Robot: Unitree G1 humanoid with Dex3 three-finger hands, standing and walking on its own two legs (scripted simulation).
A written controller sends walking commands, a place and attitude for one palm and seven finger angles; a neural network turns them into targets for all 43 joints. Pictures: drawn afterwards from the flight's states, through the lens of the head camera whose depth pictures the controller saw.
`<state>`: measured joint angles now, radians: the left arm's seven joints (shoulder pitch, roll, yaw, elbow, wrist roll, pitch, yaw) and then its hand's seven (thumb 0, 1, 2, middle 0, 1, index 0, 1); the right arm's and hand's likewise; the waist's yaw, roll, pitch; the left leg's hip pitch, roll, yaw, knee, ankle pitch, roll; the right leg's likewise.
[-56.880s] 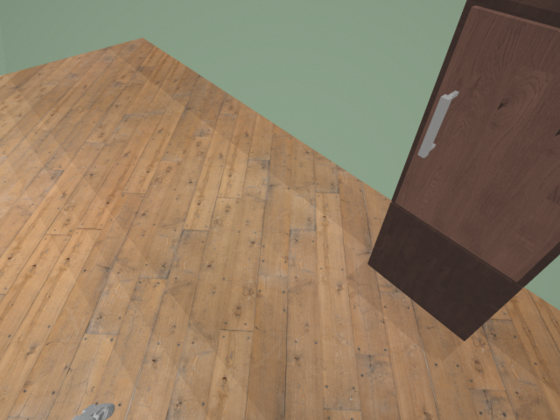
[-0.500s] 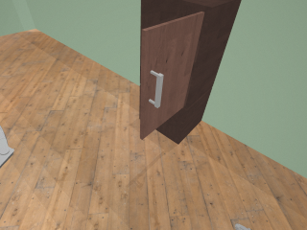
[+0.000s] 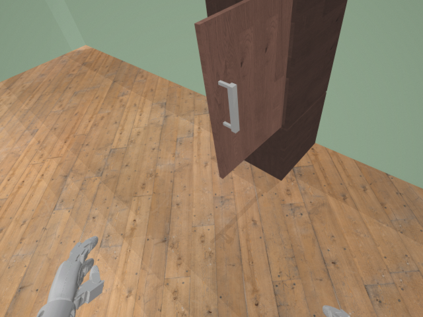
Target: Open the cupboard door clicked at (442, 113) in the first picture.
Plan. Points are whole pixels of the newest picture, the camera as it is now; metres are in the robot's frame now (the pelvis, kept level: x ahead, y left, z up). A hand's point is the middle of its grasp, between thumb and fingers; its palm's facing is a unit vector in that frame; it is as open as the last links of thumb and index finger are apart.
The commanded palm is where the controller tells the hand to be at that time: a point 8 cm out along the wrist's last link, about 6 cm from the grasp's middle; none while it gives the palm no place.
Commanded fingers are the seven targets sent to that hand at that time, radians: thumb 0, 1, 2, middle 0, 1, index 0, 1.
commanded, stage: let the arm hang, fingers relaxed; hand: left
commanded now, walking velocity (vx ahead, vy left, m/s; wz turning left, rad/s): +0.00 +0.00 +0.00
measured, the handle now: (228, 107) +0.71 -0.01 +0.00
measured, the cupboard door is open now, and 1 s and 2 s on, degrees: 88 88 88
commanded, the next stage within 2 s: look to check the result in 0.94 s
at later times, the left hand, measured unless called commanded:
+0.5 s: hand out of the picture -0.01 +0.18 -0.15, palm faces +0.03 -0.97 -0.24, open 7.3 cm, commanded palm none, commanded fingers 0.00 0.90 0.90 -0.20 -0.30 -0.20 -0.30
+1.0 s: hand out of the picture +0.02 +0.17 -0.15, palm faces +0.00 -0.98 -0.21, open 7.3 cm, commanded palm none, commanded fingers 0.00 0.90 0.90 -0.20 -0.30 -0.20 -0.30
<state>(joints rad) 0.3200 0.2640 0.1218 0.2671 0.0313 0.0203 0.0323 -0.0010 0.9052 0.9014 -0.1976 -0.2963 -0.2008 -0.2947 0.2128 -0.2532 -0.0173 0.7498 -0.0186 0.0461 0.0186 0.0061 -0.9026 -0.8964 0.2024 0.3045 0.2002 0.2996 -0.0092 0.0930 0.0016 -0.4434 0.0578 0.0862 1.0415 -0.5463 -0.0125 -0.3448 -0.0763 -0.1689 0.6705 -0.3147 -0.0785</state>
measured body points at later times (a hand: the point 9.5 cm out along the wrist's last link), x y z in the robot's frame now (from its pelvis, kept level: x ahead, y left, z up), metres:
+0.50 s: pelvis +0.01 +0.00 +0.02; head +0.01 -0.02 +0.47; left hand -0.01 +0.24 -0.13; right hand +0.00 -0.21 -0.15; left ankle +0.01 +0.11 -0.73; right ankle +0.04 -0.07 -0.73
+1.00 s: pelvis +0.02 +0.00 +0.02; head +0.02 -0.02 +0.47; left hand +0.02 +0.22 -0.14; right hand -0.05 -0.20 -0.15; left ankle +0.01 +0.11 -0.73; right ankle +0.04 -0.07 -0.73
